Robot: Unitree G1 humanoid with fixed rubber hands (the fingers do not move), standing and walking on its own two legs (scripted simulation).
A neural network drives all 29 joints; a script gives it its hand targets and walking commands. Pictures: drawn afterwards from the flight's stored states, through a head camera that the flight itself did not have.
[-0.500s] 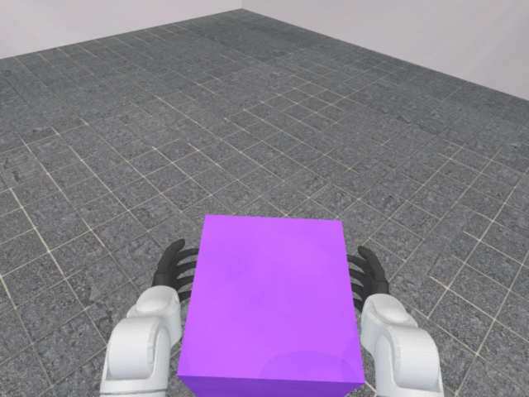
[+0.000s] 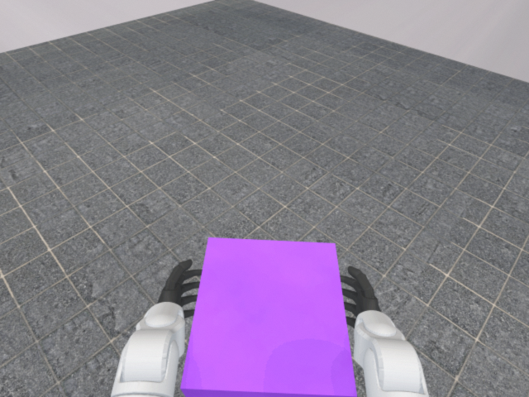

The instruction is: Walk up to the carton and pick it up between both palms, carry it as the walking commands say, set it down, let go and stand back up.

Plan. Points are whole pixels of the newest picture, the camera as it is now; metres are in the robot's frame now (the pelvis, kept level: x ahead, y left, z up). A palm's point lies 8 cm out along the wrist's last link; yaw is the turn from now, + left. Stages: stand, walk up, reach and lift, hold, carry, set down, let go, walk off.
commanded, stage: hold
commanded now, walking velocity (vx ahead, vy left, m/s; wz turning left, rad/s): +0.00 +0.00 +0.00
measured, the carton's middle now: (266, 337) +0.25 +0.00 -0.06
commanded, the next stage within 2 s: set down in 0.08 s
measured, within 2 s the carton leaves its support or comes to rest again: neither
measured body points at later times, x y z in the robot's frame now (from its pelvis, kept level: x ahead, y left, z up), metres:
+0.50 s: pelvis -0.04 -0.03 -0.01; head -0.05 -0.03 +0.44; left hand +0.29 +0.12 +0.01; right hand +0.29 -0.18 +0.01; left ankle -0.02 +0.11 -0.74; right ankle +0.03 -0.15 -0.75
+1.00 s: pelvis -0.04 -0.01 -0.04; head +0.10 -0.02 +0.39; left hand +0.33 +0.11 -0.10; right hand +0.31 -0.18 -0.10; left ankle -0.02 +0.11 -0.75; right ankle +0.03 -0.15 -0.75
